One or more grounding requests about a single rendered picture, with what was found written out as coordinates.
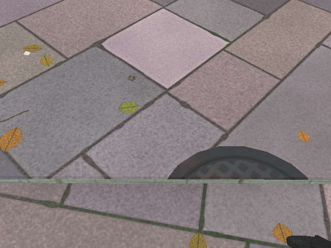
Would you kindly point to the right robot hand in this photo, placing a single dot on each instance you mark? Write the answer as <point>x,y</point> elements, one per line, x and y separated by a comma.
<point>308,242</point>

